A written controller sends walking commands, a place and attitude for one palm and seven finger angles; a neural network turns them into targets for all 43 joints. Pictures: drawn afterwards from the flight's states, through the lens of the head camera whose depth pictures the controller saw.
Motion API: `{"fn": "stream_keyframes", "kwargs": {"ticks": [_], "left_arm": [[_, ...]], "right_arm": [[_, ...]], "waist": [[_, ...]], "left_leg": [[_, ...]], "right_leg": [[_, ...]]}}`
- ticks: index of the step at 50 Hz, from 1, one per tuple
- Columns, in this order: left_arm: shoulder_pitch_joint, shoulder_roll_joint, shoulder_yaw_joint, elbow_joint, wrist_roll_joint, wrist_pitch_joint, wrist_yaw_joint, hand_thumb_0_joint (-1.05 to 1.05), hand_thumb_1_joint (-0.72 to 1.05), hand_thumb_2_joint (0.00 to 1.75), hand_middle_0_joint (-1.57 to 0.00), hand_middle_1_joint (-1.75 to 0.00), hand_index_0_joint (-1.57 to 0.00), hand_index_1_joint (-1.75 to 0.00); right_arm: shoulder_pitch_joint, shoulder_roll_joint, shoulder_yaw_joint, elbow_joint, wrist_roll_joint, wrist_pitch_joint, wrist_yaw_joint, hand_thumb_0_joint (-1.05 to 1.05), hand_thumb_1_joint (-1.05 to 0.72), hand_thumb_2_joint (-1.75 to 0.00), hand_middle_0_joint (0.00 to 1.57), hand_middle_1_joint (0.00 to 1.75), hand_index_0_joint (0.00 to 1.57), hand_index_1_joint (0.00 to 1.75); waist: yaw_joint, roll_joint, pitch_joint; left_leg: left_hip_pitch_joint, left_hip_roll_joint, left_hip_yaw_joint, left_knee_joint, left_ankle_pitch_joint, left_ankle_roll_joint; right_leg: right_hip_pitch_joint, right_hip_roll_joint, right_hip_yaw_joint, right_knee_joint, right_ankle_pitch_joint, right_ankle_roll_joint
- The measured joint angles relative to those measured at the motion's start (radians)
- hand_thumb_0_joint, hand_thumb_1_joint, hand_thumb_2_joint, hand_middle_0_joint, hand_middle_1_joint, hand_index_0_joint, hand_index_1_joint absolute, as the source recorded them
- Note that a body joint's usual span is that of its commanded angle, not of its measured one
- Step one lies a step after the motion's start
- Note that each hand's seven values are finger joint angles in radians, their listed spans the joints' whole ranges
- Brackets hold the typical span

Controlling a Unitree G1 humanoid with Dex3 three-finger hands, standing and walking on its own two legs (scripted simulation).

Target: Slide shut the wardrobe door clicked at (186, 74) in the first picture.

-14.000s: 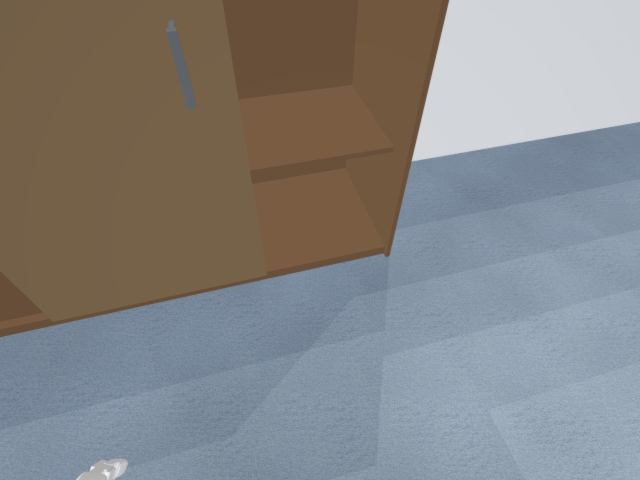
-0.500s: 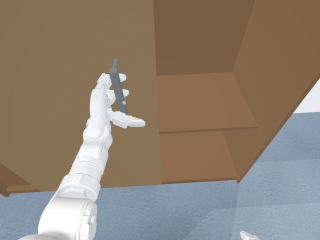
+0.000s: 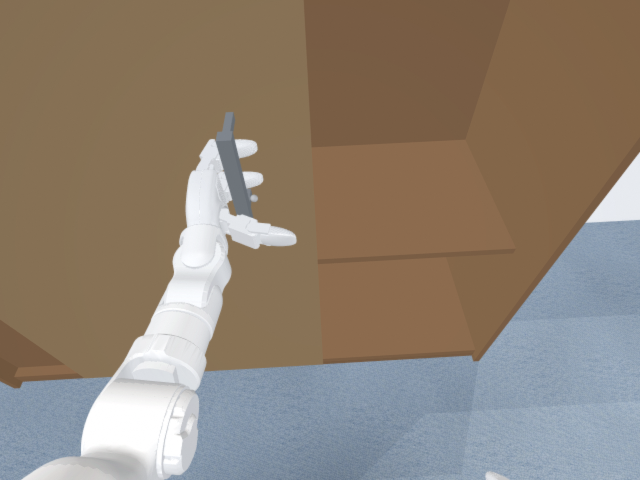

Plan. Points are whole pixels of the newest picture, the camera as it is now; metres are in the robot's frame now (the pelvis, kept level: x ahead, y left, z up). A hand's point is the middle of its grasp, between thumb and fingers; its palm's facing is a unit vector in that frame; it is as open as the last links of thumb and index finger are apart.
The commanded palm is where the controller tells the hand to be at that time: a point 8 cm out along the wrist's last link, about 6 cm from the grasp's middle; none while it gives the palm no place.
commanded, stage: slide the fingers in behind the handle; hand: left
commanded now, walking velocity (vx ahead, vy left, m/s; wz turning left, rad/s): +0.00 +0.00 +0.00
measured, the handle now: (238, 173) +0.50 +0.11 +0.11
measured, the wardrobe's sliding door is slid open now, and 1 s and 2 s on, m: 0.48 0.48 0.48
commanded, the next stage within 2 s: grip the handle and tug to test in 0.30 s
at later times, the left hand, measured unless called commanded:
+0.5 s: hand (254, 198) +0.44 +0.08 +0.12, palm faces +0.05 -1.00 +0.00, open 13.9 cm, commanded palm +0.41 +0.13 +0.12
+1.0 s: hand (251, 199) +0.43 +0.09 +0.12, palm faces +0.06 -1.00 -0.01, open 7.2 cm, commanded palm +0.40 +0.13 +0.12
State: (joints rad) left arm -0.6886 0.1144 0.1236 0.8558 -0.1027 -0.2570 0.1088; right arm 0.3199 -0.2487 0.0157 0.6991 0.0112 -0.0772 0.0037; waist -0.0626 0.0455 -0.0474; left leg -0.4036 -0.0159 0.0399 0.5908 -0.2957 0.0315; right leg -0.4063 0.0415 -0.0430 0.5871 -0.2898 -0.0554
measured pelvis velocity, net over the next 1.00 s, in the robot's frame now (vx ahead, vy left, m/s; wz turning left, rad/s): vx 0.01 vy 0.00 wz -0.01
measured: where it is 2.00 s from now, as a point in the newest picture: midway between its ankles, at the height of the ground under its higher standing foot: outside the picture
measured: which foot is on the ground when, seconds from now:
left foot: down 0.00-1.00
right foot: down 0.00-1.00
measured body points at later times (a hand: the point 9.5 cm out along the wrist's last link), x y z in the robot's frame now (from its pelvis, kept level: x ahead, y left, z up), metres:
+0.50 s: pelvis +0.00 +0.01 +0.00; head +0.04 -0.01 +0.45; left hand +0.43 +0.14 +0.12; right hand +0.09 -0.24 -0.13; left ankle +0.00 +0.10 -0.73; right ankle +0.00 -0.08 -0.73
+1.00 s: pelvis +0.01 +0.00 +0.00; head +0.04 -0.02 +0.45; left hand +0.43 +0.14 +0.12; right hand +0.11 -0.24 -0.12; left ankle +0.00 +0.10 -0.73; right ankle +0.00 -0.08 -0.73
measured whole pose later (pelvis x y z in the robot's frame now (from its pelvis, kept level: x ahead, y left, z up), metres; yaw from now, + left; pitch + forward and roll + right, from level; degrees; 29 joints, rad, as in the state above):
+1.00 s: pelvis +0.01 +0.00 +0.00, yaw -1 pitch +6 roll +0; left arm -0.58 0.09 0.10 0.70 -0.11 -0.19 0.12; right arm 0.31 -0.24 0.01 0.68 0.01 -0.07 0.01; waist -0.05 0.05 -0.06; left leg -0.36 -0.02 0.05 0.57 -0.31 0.03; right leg -0.37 0.04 -0.03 0.57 -0.30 -0.05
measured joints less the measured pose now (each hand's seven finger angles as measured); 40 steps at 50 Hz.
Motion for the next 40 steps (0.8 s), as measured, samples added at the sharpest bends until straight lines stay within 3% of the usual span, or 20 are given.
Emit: {"fn": "stream_keyframes", "kwargs": {"ticks": [25,31,40], "left_arm": [[0.035,-0.020,-0.016,-0.058,-0.001,0.019,0.014,-0.02,-0.48,0.31,-0.30,-1.20,-0.28,-1.20],[0.067,-0.025,-0.021,-0.099,0.001,0.026,0.019,-0.01,-0.32,0.37,-0.31,-1.22,-0.29,-1.23],[0.090,-0.023,-0.036,-0.137,-0.003,0.059,0.024,-0.01,0.04,0.53,-0.32,-1.27,-0.30,-1.25]], "right_arm": [[0.000,0.007,-0.005,-0.010,-0.003,-0.001,0.009,0.00,-0.90,-0.90,0.20,0.30,0.20,0.30],[0.001,0.009,-0.007,-0.012,-0.003,0.001,0.013,0.00,-0.90,-0.90,0.20,0.30,0.20,0.30],[-0.005,0.011,-0.006,-0.016,0.000,0.004,0.013,0.00,-0.90,-0.90,0.20,0.30,0.20,0.30]], "waist": [[0.005,0.001,-0.007],[0.010,0.002,-0.012],[0.013,0.004,-0.011]], "left_leg": [[0.008,-0.005,0.008,-0.001,-0.008,0.007],[0.018,-0.005,0.011,-0.006,-0.010,0.007],[0.034,-0.004,0.008,-0.013,-0.011,0.006]], "right_leg": [[0.006,-0.004,0.009,0.000,-0.006,0.008],[0.013,-0.004,0.013,-0.003,-0.007,0.009],[0.031,-0.003,0.011,-0.012,-0.008,0.008]]}}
